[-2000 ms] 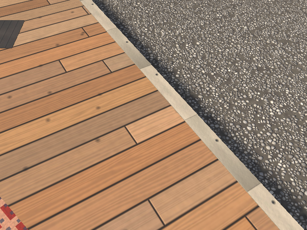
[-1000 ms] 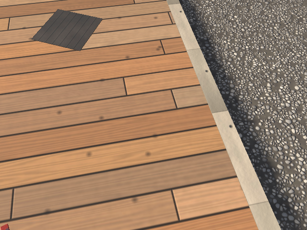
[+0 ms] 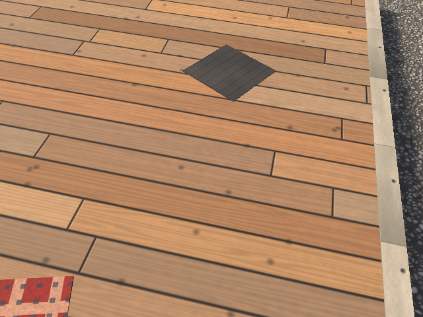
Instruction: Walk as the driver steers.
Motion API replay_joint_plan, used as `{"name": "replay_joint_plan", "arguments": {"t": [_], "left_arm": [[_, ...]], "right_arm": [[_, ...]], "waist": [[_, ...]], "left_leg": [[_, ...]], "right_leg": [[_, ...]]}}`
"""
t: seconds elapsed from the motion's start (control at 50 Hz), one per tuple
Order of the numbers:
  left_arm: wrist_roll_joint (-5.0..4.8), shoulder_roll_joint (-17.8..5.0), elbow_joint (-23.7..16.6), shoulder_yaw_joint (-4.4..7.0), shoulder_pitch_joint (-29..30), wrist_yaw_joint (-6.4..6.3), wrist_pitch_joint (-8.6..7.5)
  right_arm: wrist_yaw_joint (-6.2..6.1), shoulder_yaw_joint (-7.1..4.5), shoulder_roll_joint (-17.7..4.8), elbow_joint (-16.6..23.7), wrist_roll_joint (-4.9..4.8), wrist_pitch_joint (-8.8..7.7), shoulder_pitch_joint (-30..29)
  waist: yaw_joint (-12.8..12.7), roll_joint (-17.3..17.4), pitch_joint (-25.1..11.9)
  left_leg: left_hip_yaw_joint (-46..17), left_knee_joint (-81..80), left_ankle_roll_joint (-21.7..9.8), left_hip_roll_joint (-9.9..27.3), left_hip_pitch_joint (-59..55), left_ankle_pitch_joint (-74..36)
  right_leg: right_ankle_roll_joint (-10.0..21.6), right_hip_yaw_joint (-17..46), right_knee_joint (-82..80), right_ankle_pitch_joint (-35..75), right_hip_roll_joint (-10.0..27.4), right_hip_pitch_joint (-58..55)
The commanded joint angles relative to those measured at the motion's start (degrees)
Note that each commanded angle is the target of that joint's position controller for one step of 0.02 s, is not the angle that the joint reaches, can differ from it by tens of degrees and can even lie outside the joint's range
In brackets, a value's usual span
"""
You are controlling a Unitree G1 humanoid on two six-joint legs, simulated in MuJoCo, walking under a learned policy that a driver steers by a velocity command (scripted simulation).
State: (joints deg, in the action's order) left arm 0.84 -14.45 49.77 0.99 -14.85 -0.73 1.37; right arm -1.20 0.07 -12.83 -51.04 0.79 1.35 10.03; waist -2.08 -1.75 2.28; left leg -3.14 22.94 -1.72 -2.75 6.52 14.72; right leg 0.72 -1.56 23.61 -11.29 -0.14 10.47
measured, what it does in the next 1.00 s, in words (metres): stands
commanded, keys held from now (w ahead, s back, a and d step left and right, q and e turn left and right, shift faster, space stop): no key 0.78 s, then w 0.22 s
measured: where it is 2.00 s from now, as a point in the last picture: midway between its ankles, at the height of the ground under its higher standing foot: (237, 308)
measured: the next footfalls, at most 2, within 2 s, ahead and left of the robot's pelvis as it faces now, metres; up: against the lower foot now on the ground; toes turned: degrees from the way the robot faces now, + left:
left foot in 1.50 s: +0.43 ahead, +0.03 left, +0.00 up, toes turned +4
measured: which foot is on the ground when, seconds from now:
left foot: down 0.00-1.00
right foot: down 0.00-1.00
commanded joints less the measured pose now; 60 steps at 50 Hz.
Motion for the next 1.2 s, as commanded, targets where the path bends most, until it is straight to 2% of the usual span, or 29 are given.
{"name": "replay_joint_plan", "arguments": {"t": [0.02, 0.08, 0.22, 0.48, 0.78, 0.8, 0.82, 0.86, 0.88, 0.9, 0.92, 0.94, 0.96, 1.0, 1.02, 1.04, 1.06, 1.08, 1.1, 1.12, 1.14, 1.16, 1.2], "left_arm": [[0.05, -6.2, -0.6, 1.37, -0.6, 0.21, -0.89], [0.03, -5.1, 2.2, 1.0, -1.3, -0.02, -1.08], [0.01, -4.2, 6.8, 0.63, -1.4, -0.33, -1.05], [-0.15, -2.7, 12.4, -0.15, -2.5, -0.94, -1.0], [-0.23, -0.5, 15.3, -0.65, -3.8, -1.41, -1.11], [-0.16, -0.2, 15.6, -0.72, -4.2, -1.39, -1.08], [-0.05, -0.6, 15.5, -0.45, -4.2, -1.34, -0.95], [0.34, -1.2, 14.5, 0.11, -3.8, -0.98, -0.56], [0.63, -0.8, 13.7, 0.15, -2.7, -0.69, -0.51], [0.86, 0.5, 12.7, -0.07, -1.5, -0.39, -0.75], [1.24, 2.1, 11.7, -0.38, -0.3, -0.07, -1.27], [1.73, 2.5, 10.7, -0.47, 0.7, 0.18, -1.94], [1.66, 1.6, 9.7, -0.2, 1.6, 0.41, -2.68], [1.03, 0.9, 8.9, 0.25, 0.0, 1.05, -4.0], [0.54, 1.6, 9.8, 0.34, -3.8, 1.2, -4.57], [0.02, 2.0, 12.0, 0.62, -10.1, 1.06, -4.99], [0.31, -0.4, 14.0, 1.5, -17.0, 0.52, -5.46], [0.38, -7.0, 15.6, 3.38, -25.1, 0.24, -5.59], [0.11, -6.6, 16.4, 3.41, -25.5, 0.22, -4.92], [0.35, -3.7, 14.5, 2.6, -19.9, 0.36, -4.98], [0.47, -2.6, 12.9, 2.25, -15.8, 0.52, -5.4], [0.44, -1.9, 11.9, 1.93, -13.5, 0.47, -5.83], [0.26, -0.2, 12.4, 1.14, -14.0, 0.28, -6.66]], "right_arm": [[-0.7, -1.26, -8.0, 0.3, -0.37, -1.36, 0.3], [-0.71, -0.99, -7.3, -1.8, -0.5, -1.53, 1.2], [-0.78, -0.62, -6.8, -5.7, -0.49, -1.91, 1.9], [-1.09, 0.36, -4.6, -11.3, -0.42, -2.02, 6.2], [-1.43, 0.72, -2.0, -14.1, -0.35, -2.0, 9.7], [-1.43, 0.76, -1.8, -14.3, -0.27, -1.96, 10.3], [-1.42, 0.41, -2.4, -14.4, -0.19, -1.8, 10.6], [-1.23, -0.67, -4.4, -13.9, -0.01, -1.18, 11.2], [-1.06, -0.99, -4.5, -13.6, 0.08, -1.0, 12.3], [-1.03, -1.3, -4.7, -13.8, 0.06, -1.03, 14.1], [-1.07, -1.81, -5.5, -14.3, 0.08, -1.2, 16.3], [-1.07, -2.34, -6.2, -14.4, 0.2, -1.45, 16.9], [-0.95, -2.62, -6.2, -14.1, 0.33, -1.79, 16.6], [-0.66, -3.12, -6.7, -13.1, 0.39, -2.53, 14.3], [-0.54, -3.2, -6.3, -12.4, -0.06, -2.81, 11.9], [-0.39, -3.06, -5.2, -11.3, -0.37, -3.09, 9.0], [-0.13, -2.51, -2.9, -9.8, -0.19, -3.79, 6.4], [0.47, -1.49, 1.1, -7.2, -0.36, -4.59, 4.5], [0.88, -2.44, -3.3, -6.5, 1.68, -4.88, 4.2], [1.46, -2.51, -2.8, -7.0, 2.02, -5.13, 4.4], [1.95, -2.14, -1.1, -7.5, 1.41, -5.55, 5.1], [2.4, -2.18, -0.7, -7.6, 1.13, -5.76, 5.1], [2.91, -2.6, -1.4, -7.5, 1.35, -5.18, 4.8]], "waist": [[0.9, 8.1, 0.1], [1.1, 4.3, 0.8], [1.1, 2.1, 1.0], [1.3, 2.0, 1.0], [1.6, 1.7, 1.7], [1.7, 1.8, 0.5], [1.8, 2.2, 1.0], [2.2, 4.2, 3.9], [2.9, 4.8, 6.8], [3.9, 6.6, 8.7], [4.6, 9.5, 9.2], [4.9, 10.9, 9.7], [4.8, 10.2, 9.6], [2.8, 9.0, 8.4], [0.3, 8.6, 8.3], [-2.8, 6.7, 7.6], [-5.5, 0.0, 6.3], [-7.7, -14.8, 3.0], [-5.4, -10.5, 5.0], [-2.2, -2.9, 7.6], [-0.3, -0.3, 7.9], [0.9, 0.3, 7.2], [1.7, -1.3, 5.4]], "left_leg": [[-8.1, -7.7, -2.0, 8.3, 3.7, -7.8], [-7.6, -7.5, -2.1, 8.0, 3.2, -6.7], [-7.1, -8.1, -2.3, 7.3, 4.7, -4.8], [-5.7, -7.0, -2.0, 6.5, 4.7, -7.4], [-4.8, -5.6, -1.7, 6.4, 4.3, -9.0], [-4.7, -6.2, -1.9, 5.9, 3.9, -4.0], [-4.8, -6.2, -2.5, 5.2, 4.7, 2.9], [-7.1, -6.2, -5.0, 5.0, 8.0, 22.1], [-9.8, -7.3, -6.5, 6.3, 9.1, 28.5], [-13.9, -9.2, -8.1, 8.9, 8.1, 32.2], [-19.4, -12.2, -10.1, 12.7, 5.6, 34.3], [-23.2, -14.0, -12.0, 16.2, 4.3, 33.0], [-24.4, -14.8, -12.9, 17.5, 4.3, 30.0], [-21.3, -13.0, -12.4, 16.7, 5.3, 24.8], [-17.9, -10.6, -11.1, 14.8, 9.9, 22.3], [-13.5, -6.5, -9.1, 11.3, 16.6, 19.3], [-7.0, 4.2, -6.7, 6.6, 24.2, 14.1], [4.0, 23.7, -3.7, -1.3, 33.7, 12.3], [3.5, 34.9, -3.9, 0.5, 37.4, 15.3], [1.6, 40.0, -4.3, 3.5, 37.6, 10.5], [1.1, 41.1, -4.1, 5.2, 36.2, 5.5], [1.4, 40.4, -3.6, 6.3, 34.7, 2.1], [3.5, 39.3, -2.4, 6.4, 33.7, -1.2]], "right_leg": [[0.5, 4.8, -3.4, 6.1, 4.2, -3.0], [0.2, 5.1, -4.7, 5.7, 4.4, -2.6], [0.2, 5.4, -5.0, 5.3, 4.9, -3.6], [0.8, 5.6, -4.4, 5.4, 5.4, -3.4], [1.1, 5.7, -3.9, 6.0, 5.3, -2.2], [1.2, 5.4, -4.0, 1.7, 4.7, -2.7], [1.5, 4.7, -3.0, -4.5, 3.5, -1.9], [3.0, 3.3, 1.1, -20.0, 0.8, 3.1], [3.5, 3.3, 3.1, -23.5, 0.2, 7.5], [3.4, 2.2, 6.5, -22.9, -0.8, 11.6], [3.1, -0.4, 11.7, -18.3, -1.7, 15.0], [3.1, -1.9, 15.0, -13.9, -0.8, 17.0], [3.2, -1.4, 16.6, -12.9, 0.4, 17.6], [3.9, -1.4, 13.0, -13.6, 1.0, 13.9], [4.4, -2.3, 7.2, -11.0, 0.2, 6.1], [4.5, -2.5, 1.7, -8.6, -1.4, -5.3], [5.1, 5.9, -4.1, -11.2, 3.6, -15.7], [9.1, 29.3, -14.4, -25.6, 16.4, -22.7], [11.1, 36.6, -15.6, -24.2, 21.7, -19.7], [11.0, 32.6, -15.1, -21.0, 20.4, -15.4], [10.5, 27.3, -15.5, -14.9, 18.3, -12.5], [9.9, 22.7, -16.3, -10.2, 16.2, -11.3], [8.8, 15.2, -15.8, 4.0, 12.9, -12.3]]}}
Over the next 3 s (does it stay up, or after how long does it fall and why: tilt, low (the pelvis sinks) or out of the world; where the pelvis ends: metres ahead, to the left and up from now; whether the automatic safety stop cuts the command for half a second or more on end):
stays up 1.10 -0.13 0.00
